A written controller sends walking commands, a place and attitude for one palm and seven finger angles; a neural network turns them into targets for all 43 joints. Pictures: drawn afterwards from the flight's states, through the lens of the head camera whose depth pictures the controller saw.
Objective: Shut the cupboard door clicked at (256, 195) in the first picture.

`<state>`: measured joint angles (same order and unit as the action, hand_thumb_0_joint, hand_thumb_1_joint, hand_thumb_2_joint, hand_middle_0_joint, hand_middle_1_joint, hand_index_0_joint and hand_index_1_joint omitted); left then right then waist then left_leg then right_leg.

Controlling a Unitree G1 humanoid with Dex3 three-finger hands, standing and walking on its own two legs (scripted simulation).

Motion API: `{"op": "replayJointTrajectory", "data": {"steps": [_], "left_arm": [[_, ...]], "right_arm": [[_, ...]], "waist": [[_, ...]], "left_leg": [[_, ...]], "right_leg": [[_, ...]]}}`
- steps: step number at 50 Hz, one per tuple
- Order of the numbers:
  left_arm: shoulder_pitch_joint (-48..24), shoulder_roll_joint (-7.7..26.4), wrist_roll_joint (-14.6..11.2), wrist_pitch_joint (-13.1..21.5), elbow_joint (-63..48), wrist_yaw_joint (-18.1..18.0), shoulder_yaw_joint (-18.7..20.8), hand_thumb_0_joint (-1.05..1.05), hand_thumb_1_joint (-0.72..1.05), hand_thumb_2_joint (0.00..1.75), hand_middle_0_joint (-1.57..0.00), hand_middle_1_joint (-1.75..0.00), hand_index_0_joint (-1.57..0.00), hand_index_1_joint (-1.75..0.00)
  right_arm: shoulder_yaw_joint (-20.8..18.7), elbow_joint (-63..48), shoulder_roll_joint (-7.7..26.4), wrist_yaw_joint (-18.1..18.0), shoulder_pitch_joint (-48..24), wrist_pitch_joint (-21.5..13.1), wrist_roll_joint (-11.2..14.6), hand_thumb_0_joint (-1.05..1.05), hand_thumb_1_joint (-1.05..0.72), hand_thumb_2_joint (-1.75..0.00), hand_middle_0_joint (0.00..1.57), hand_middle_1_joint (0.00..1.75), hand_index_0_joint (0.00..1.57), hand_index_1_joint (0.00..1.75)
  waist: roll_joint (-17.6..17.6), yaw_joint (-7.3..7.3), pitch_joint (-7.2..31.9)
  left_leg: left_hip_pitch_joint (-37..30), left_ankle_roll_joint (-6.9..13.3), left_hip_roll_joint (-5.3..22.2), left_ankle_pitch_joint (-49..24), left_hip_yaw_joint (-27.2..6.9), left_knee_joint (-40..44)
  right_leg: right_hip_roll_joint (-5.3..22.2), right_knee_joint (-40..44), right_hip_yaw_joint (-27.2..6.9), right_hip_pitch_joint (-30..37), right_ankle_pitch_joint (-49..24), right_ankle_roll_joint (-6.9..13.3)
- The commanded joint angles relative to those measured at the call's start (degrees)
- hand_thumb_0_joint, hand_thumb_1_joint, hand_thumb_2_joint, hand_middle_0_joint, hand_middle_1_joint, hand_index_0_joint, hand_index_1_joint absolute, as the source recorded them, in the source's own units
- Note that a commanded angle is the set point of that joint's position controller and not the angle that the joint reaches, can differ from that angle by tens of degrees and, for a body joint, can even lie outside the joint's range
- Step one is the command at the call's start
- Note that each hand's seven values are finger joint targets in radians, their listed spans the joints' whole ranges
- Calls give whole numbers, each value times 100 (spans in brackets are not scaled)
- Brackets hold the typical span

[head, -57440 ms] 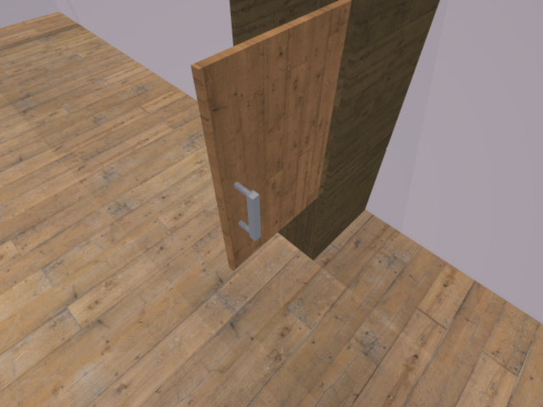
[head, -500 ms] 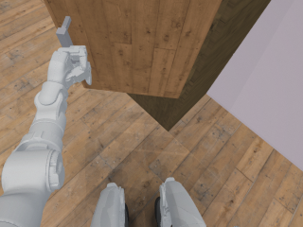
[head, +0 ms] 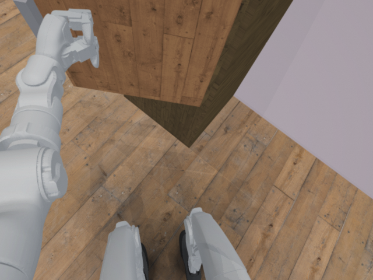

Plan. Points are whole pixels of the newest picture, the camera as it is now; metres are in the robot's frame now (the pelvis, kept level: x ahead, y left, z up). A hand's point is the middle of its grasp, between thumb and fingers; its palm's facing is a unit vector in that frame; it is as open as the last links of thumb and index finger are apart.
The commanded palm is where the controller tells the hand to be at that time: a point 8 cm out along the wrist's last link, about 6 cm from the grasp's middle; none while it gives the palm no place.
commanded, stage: push the door shut along its arc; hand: left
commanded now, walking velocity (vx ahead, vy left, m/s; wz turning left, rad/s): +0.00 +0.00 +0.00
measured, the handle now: (47, 27) +0.61 +0.18 +0.06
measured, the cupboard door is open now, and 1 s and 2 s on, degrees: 32 23 23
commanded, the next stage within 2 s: pull the fist back off the door in 0.40 s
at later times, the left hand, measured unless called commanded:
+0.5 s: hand (103, 30) +0.60 +0.08 +0.07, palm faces -0.36 -0.93 -0.03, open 3.3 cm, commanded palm +0.62 +0.09 +0.06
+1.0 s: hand (112, 32) +0.59 +0.07 +0.06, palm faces +0.05 -1.00 -0.04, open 3.1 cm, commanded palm +0.55 +0.11 +0.06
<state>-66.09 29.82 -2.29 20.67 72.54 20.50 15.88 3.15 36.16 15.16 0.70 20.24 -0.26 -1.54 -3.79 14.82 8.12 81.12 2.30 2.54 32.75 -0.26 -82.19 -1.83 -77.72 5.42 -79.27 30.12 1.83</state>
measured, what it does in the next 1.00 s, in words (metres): stands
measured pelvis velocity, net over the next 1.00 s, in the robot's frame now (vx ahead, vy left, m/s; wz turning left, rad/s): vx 0.02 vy -0.01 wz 0.00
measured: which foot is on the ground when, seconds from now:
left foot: down 0.00-1.00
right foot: down 0.00-1.00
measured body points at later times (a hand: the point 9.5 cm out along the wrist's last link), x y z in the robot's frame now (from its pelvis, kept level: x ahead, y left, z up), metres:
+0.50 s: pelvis +0.00 -0.01 -0.02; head +0.21 +0.02 +0.38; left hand +0.61 +0.14 +0.07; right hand -0.03 -0.28 -0.11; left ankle +0.04 +0.10 -0.58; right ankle +0.05 -0.11 -0.58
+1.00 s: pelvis +0.02 -0.01 +0.02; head +0.21 -0.01 +0.43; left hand +0.59 +0.12 +0.07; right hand -0.03 -0.25 -0.09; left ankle +0.04 +0.10 -0.58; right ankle +0.05 -0.11 -0.58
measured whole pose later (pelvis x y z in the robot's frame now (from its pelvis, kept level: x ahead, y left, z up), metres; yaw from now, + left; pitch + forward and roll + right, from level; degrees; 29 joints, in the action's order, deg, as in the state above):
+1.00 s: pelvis +0.02 -0.01 +0.02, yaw +0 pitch +33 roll -3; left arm -64.1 21.4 3.0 24.8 72.2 -6.0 19.5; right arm 2.0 36.1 12.9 6.3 25.7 0.2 -5.4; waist -4.8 15.0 8.8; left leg 77.0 1.0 3.0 32.6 0.4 -76.7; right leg -2.6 -73.6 4.4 -76.3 30.2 2.7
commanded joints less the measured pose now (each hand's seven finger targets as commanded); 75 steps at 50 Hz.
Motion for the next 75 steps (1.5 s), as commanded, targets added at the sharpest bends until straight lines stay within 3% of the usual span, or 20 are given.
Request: {"op": "replayJointTrajectory", "data": {"steps": [1, 8, 19, 25, 26, 29, 31, 32, 34, 38, 40, 45, 47, 51, 55, 58, 59, 65, 69, 75], "left_arm": [[-3007, 1263, -41, 260, -1238, 75, 216, 0, 90, 90, -130, -150, -130, -150], [-3191, 1291, -8, 38, -1246, 292, 161, 0, 90, 90, -130, -150, -130, -150], [-4383, 828, 57, -255, -1011, 352, -371, 0, 90, 90, -130, -150, -130, -150], [-4750, 1052, 206, -409, -724, 355, -340, 0, 90, 90, -130, -150, -130, -150], [-4541, 1302, -228, -475, -859, -742, 860, 0, 90, 90, -130, -150, -130, -150], [-4096, 467, 63, -379, -744, -2194, 675, 0, 90, 90, -130, -150, -130, -150], [-4002, 541, 733, -22, -1125, -3007, 508, 0, 90, 90, -130, -150, -130, -150], [-4103, 529, 1030, 152, -1369, -3153, 304, 0, 90, 90, -130, -150, -130, -150], [-4138, 316, 1182, 376, -1628, -3065, -30, 0, 90, 90, -130, -150, -130, -150], [-4085, 759, 699, 328, -1621, -2625, 428, 0, 90, 90, -130, -150, -130, -150], [-3741, 698, 532, 395, -1672, -2592, 554, 0, 90, 90, -130, -150, -130, -150], [-2373, 371, 576, 741, -1217, -2699, 573, 0, 90, 90, -130, -150, -130, -150], [-1967, -101, 566, 782, -982, -2677, 280, 0, 90, 90, -130, -150, -130, -150], [-1526, -462, 387, 955, -1172, -2592, 148, 0, 90, 90, -130, -150, -130, -150], [-1191, -651, 297, 1282, -1771, -2602, 92, 0, 90, 90, -130, -150, -130, -150], [-1338, -1121, 307, 1470, -2158, -2650, -335, 0, 90, 90, -130, -150, -130, -150], [-1272, -941, 313, 1504, -2157, -2689, -195, 0, 90, 90, -130, -150, -130, -150], [-846, -1290, 300, 1658, -2327, -2774, -472, 0, 90, 90, -130, -150, -130, -150], [-1286, -1250, 342, 1660, -2020, -2821, -556, 0, 90, 90, -130, -150, -130, -150], [-1204, -1093, 291, 1605, -1503, -2788, -374, 0, 90, 90, -130, -150, -130, -150]], "right_arm": [[-423, -143, 1146, -66, 1246, -83, 10, 0, -90, -90, 20, 30, 20, 30], [-437, -132, 1141, -94, 1363, -125, 2, 0, -90, -90, 20, 30, 20, 30], [-432, 200, 1198, -177, 1500, -343, -70, 0, -90, -90, 20, 30, 20, 30], [-366, 224, 1218, -200, 1527, -418, -112, 0, -90, -90, 20, 30, 20, 30], [-256, -53, 1126, -137, 1857, -418, -267, 0, -90, -90, 20, 30, 20, 30], [-321, -90, 1011, 171, 1863, -356, -433, 0, -90, -90, 20, 30, 20, 30], [-380, -96, 980, 389, 1889, -302, -567, 0, -90, -90, 20, 30, 20, 30], [-439, -55, 996, 477, 1938, -250, -585, 0, -90, -90, 20, 30, 20, 30], [-538, -36, 1021, 574, 1943, -142, -534, 0, -90, -90, 20, 30, 20, 30], [-510, -21, 1045, 486, 1964, -37, -382, 0, -90, -90, 20, 30, 20, 30], [-494, -53, 974, 467, 1908, -51, -360, 0, -90, -90, 20, 30, 20, 30], [-502, -92, 854, 506, 1817, -9, -369, 0, -90, -90, 20, 30, 20, 30], [-539, -95, 837, 537, 1786, 42, -357, 0, -90, -90, 20, 30, 20, 30], [-615, -178, 818, 519, 1648, 103, -308, 0, -90, -90, 20, 30, 20, 30], [-711, -228, 795, 505, 1495, 160, -297, 0, -90, -90, 20, 30, 20, 30], [-767, -184, 759, 493, 1362, 187, -288, 0, -90, -90, 20, 30, 20, 30], [-771, -169, 781, 475, 1305, 213, -281, 0, -90, -90, 20, 30, 20, 30], [-797, -196, 726, 398, 947, 255, -243, 0, -90, -90, 20, 30, 20, 30], [-752, -127, 734, 317, 774, 282, -227, 0, -90, -90, 20, 30, 20, 30], [-691, -188, 751, 282, 635, 260, -250, 0, -90, -90, 20, 30, 20, 30]], "waist": [[-854, 234, 3538], [-901, 294, 3665], [-1332, 733, 3606], [-1410, 861, 3477], [-1478, 493, 3601], [-1223, 485, 3514], [-1592, 385, 3810], [-1609, 455, 4052], [-1666, 511, 4403], [-1225, 412, 4456], [-1156, 278, 4393], [-592, 73, 3636], [-240, 137, 3197], [-72, 1, 3148], [-245, -212, 3515], [-354, -114, 3472], [-323, -191, 3518], [-197, -276, 3505], [-6, -87, 3155], [4, -160, 3136]], "left_leg": [[-2647, 55, -76, -2241, -575, 648], [-2623, 73, -76, -2432, -552, 541], [-2942, 87, -55, -2325, -681, 324], [-2549, 114, -78, -2110, -636, 181], [-2377, 60, 30, -2025, -736, 342], [-2462, -34, 72, -2043, -823, 521], [-2620, -66, 56, -2235, -713, 491], [-2832, -68, 61, -2423, -703, 479], [-3140, -91, 20, -2586, -713, 551], [-2777, -40, -68, -2260, -579, 794], [-2718, -34, -94, -2282, -498, 883], [-2238, -27, -129, -2289, -286, 1004], [-2078, -6, -150, -2155, -225, 1087], [-2112, -15, -227, -2166, -126, 1168], [-2687, -61, -254, -2578, -132, 1211], [-3020, -57, -252, -2652, -136, 1191], [-2987, -73, -258, -2575, -137, 1195], [-3092, -87, -295, -2461, -108, 1282], [-2817, -55, -301, -2003, -133, 1261], [-2546, -59, -328, -1770, -134, 1242]], "right_leg": [[-127, 876, -394, 1397, -1507, 47], [-151, 806, -392, 1419, -1783, 51], [-191, 785, -270, 504, -1412, 80], [-220, 698, -253, 392, -1255, 96], [-152, 687, -233, 557, -1231, 74], [-145, 671, -145, 479, -1152, -24], [-116, 665, -183, 600, -1258, -25], [-112, 680, -211, 690, -1401, -29], [-114, 759, -250, 974, -1635, -20], [-133, 993, -384, 1926, -1847, -49], [-126, 1080, -412, 2191, -1978, -62], [-109, 1179, -485, 2595, -2314, -75], [-109, 1289, -494, 2624, -2312, -93], [-73, 1330, -544, 2862, -2519, -88], [-37, 1240, -520, 2919, -2873, -73], [-14, 1262, -509, 2702, -2890, -89], [-3, 1267, -522, 2778, -2818, -93], [32, 1301, -539, 2919, -2791, -105], [46, 1365, -575, 2711, -2372, -131], [42, 1324, -589, 2677, -2092, -108]]}}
